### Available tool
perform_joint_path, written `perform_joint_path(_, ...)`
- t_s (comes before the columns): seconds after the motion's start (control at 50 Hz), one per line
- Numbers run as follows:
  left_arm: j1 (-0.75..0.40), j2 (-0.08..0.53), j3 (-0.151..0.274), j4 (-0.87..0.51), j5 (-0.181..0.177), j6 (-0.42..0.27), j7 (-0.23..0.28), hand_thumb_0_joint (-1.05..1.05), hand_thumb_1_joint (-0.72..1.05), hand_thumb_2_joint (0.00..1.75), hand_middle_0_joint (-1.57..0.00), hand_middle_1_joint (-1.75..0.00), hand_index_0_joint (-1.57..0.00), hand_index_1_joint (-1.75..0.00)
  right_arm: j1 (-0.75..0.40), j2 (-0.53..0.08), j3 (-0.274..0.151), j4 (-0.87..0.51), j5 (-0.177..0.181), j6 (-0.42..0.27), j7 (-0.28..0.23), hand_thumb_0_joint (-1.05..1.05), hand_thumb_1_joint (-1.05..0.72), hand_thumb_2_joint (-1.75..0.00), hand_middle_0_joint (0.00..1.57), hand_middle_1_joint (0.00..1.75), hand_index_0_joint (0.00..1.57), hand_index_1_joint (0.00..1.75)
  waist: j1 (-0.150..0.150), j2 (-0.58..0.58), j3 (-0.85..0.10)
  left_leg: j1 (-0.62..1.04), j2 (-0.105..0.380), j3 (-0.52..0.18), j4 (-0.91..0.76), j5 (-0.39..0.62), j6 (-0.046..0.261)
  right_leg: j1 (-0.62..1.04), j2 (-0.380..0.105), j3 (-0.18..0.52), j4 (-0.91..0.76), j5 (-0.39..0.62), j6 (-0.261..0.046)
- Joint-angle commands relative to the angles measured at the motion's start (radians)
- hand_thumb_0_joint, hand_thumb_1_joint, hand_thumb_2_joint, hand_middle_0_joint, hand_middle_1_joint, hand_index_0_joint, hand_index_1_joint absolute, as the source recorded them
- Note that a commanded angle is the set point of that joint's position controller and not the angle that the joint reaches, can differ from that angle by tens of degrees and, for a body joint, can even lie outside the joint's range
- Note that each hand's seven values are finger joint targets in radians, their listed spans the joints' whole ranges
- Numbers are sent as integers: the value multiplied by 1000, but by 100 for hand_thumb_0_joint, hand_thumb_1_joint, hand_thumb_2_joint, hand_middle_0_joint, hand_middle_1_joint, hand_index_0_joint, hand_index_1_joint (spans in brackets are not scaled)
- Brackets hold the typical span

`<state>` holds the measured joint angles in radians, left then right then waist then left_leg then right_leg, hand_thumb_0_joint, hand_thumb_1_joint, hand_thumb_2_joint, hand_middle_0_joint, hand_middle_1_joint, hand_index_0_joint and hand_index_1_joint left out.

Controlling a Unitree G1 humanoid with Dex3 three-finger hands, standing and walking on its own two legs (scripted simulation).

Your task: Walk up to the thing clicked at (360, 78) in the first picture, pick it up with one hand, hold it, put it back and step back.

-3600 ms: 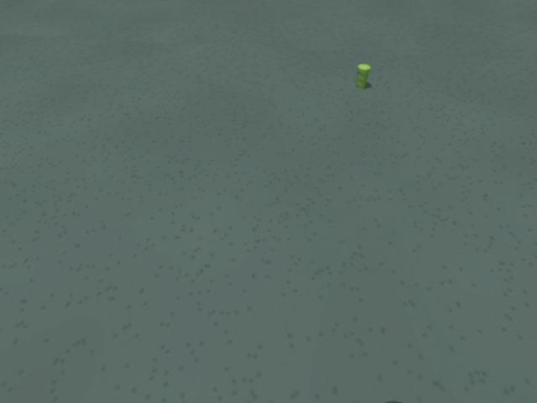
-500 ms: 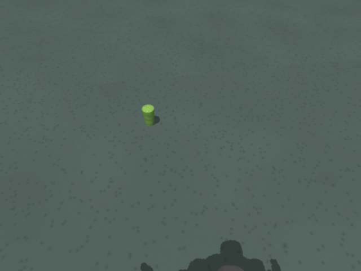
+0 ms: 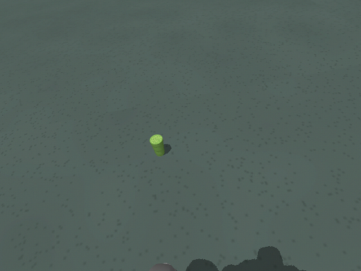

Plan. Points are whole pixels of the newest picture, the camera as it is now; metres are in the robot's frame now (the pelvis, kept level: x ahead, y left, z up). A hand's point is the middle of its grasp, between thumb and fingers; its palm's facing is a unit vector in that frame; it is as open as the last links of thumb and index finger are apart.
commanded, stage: walk up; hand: left
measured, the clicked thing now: (158, 146) +1.02 +0.31 -0.70
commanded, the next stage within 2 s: none
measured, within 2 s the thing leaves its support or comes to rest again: neither
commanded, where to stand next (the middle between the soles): +0.70 +0.10 m, yaw +0 degrees
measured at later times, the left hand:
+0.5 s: hand (79, 245) +0.23 +0.35 -0.16, palm faces +0.01 -0.95 -0.31, open 7.3 cm
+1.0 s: hand (113, 167) +0.46 +0.29 -0.12, palm faces +0.00 -0.91 -0.41, open 7.3 cm
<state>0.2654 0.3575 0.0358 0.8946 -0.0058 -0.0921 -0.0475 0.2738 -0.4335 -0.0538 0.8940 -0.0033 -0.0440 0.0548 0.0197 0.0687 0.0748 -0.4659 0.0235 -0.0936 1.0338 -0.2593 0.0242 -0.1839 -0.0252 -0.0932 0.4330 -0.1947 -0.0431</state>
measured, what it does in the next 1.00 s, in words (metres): walks ahead: left foot, then right foot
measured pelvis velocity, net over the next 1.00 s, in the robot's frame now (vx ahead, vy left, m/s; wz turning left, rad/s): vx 0.37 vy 0.03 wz -0.01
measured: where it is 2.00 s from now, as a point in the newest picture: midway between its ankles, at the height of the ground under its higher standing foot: (189, 202)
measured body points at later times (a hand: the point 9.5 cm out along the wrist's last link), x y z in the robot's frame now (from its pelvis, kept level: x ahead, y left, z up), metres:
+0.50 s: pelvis +0.20 +0.08 +0.00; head +0.21 +0.11 +0.44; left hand +0.23 +0.40 -0.14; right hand +0.30 -0.23 -0.09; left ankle +0.23 +0.17 -0.74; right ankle +0.21 -0.10 -0.67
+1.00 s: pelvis +0.37 +0.03 -0.01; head +0.39 -0.01 +0.44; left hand +0.46 +0.34 -0.09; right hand +0.42 -0.28 -0.15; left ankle +0.34 +0.19 -0.66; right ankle +0.44 -0.07 -0.74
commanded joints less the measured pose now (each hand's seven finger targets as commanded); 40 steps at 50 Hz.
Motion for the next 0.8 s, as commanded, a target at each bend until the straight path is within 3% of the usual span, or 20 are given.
perform_joint_path(0.0, 20, 288, 85, -76, 6, -37, 26, 0, 90, 90, -20, -30, -20, -30, 32, -158, -60, -43, -9, 4, 12, 0, -90, -90, 20, 30, 20, 30, -9, -185, 9, -101, 29, 6, -119, 101, -34, 27, -209, 159, -261, 4, -102)
perform_joint_path(0.06, 53, 308, 98, -73, 14, -33, 26, 0, 90, 90, -20, -30, -20, -30, -69, -149, -59, -77, -21, -2, 23, 0, -90, -90, 20, 30, 20, 30, 25, -172, 38, -122, 55, 19, -270, 120, -41, 54, -230, 154, -259, -68, -119)
perform_joint_path(0.08, 44, 313, 103, -79, 16, -34, 25, 0, 90, 90, -20, -30, -20, -30, -89, -138, -54, -88, -25, -6, 27, 0, -90, -90, 20, 30, 20, 30, 23, -186, 36, -108, 77, 26, -329, 128, -34, 67, -241, 142, -238, -38, -136)
perform_joint_path(0.14, 77, 310, 97, -72, 14, -30, 26, 0, 90, 90, -20, -30, -20, -30, -137, -131, -54, -100, -24, -14, 34, 0, -90, -90, 20, 30, 20, 30, 38, -175, 23, -38, 73, 87, -424, 163, -14, 86, -236, 102, -176, 94, -127)
perform_joint_path(0.18, 72, 326, 97, -77, 12, -28, 28, 0, 90, 90, -20, -30, -20, -30, -143, -141, -60, -104, -21, -19, 36, 0, -90, -90, 20, 30, 20, 30, 29, -174, 4, 57, 76, 100, -448, 150, 9, 51, -259, 120, -141, 111, -133)
perform_joint_path(0.22, 38, 341, 98, -84, 13, -22, 31, 0, 90, 90, -20, -30, -20, -30, -72, -154, -70, -82, -20, -22, 33, 0, -90, -90, 20, 30, 20, 30, -18, -142, -13, 164, 59, 123, -486, 118, 30, 28, -260, 119, -72, 126, -123)
perform_joint_path(0.24, 36, 329, 91, -89, 13, -18, 33, 0, 90, 90, -20, -30, -20, -30, 19, -177, -79, -56, -26, -27, 28, 0, -90, -90, 20, 30, 20, 30, -69, -75, -63, 302, 37, 119, -525, 100, 48, -4, -225, 91, 88, 215, -102)
perform_joint_path(0.26, 80, 275, 69, -90, 7, -13, 34, 0, 90, 90, -20, -30, -20, -30, 147, -229, -98, -20, -40, -37, 15, 0, -90, -90, 20, 30, 20, 30, -116, 57, -153, 488, 34, 78, -556, 18, 86, -80, -144, 33, 361, 239, -69)
perform_joint_path(0.28, 144, 190, 44, -99, -1, -9, 30, 0, 90, 90, -20, -30, -20, -30, 214, -309, -125, -24, -49, -41, 0, 0, -90, -90, 20, 30, 20, 30, -123, 299, -208, 637, 241, -240, -628, -89, 141, -297, -23, -3, 625, -100, -16)
perform_joint_path(0.3, 173, 229, 56, -83, -6, 1, 37, 0, 90, 90, -20, -30, -20, -30, 166, -335, -126, -57, -20, -42, -7, 0, -90, -90, 20, 30, 20, 30, -101, 225, -192, 651, 373, -555, -756, -200, 210, -443, 72, 61, 713, -349, -8)
perform_joint_path(0.32, 129, 300, 63, -65, 3, 8, 45, 0, 90, 90, -20, -30, -20, -30, 137, -322, -130, -64, 3, -38, -5, 0, -90, -90, 20, 30, 20, 30, -102, 149, -160, 602, 393, -568, -767, -205, 253, -462, 4, 130, 783, -339, -21)
perform_joint_path(0.34, 99, 308, 59, -58, 5, 7, 42, 0, 90, 90, -20, -30, -20, -30, 96, -281, -116, -76, 13, -34, -13, 0, -90, -90, 20, 30, 20, 30, -82, 57, -94, 463, 354, -430, -773, -122, 219, -426, -20, 182, 790, -267, -16)
perform_joint_path(0.36, 115, 297, 55, -46, -3, 9, 35, 0, 90, 90, -20, -30, -20, -30, 44, -249, -94, -92, 11, -38, -18, 0, -90, -90, 20, 30, 20, 30, -53, 34, -40, 367, 293, -279, -785, -41, 149, -378, -39, 213, 738, -196, -8)
perform_joint_path(0.4, 170, 271, 55, -18, -12, 19, 21, 0, 90, 90, -20, -30, -20, -30, 11, -203, -74, -93, 16, -50, -24, 0, -90, -90, 20, 30, 20, 30, -18, 53, -19, 322, 216, -97, -787, 132, 66, -319, -59, 201, 630, -105, 6)
perform_joint_path(0.46, 171, 243, 57, -12, -4, 31, 16, 0, 90, 90, -20, -30, -20, -30, 46, -195, -75, -99, 10, -64, -27, 0, -90, -90, 20, 30, 20, 30, -23, 76, -38, 351, 205, -31, -781, 274, 91, -319, -46, 180, 616, -39, 34)
perform_joint_path(0.48, 147, 237, 56, -18, -1, 33, 15, 0, 90, 90, -20, -30, -20, -30, 48, -198, -78, -103, 7, -66, -28, 0, -90, -90, 20, 30, 20, 30, -26, 83, -21, 348, 215, -24, -793, 267, 110, -337, -54, 177, 582, -32, 41)
perform_joint_path(0.6, -3, 233, 59, -57, 9, 38, -3, 0, 90, 90, -20, -30, -20, -30, 53, -208, -85, -114, 0, -63, -28, 0, -90, -90, 20, 30, 20, 30, -51, 58, 85, 325, 224, 2, -871, 68, 148, -409, -85, 145, 380, 36, 55)
perform_joint_path(0.7, -67, 199, 52, -76, 13, 14, -12, 0, 90, 90, -20, -30, -20, -30, 44, -203, -81, -127, -4, -50, -23, 0, -90, -90, 20, 30, 20, 30, -53, 38, 39, 357, 207, 74, -746, 299, 167, -252, -70, 62, 136, 86, 27)
perform_joint_path(0.74, -19, 208, 60, -57, 11, 6, -4, 0, 90, 90, -20, -30, -20, -30, 50, -207, -82, -134, -4, -43, -26, 0, -90, -90, 20, 30, 20, 30, -28, 22, -10, 351, 221, 55, -665, 311, 163, -132, -59, 64, 111, 82, 16)
perform_joint_path(0.78, 125, 256, 83, -14, 15, -10, 14, 0, 90, 90, -20, -30, -20, -30, 67, -167, -65, -148, -1, -36, -25, 0, -90, -90, 20, 30, 20, 30, 41, -117, -138, 316, 141, 111, -376, 331, 117, 118, -23, 67, 22, 59, -7)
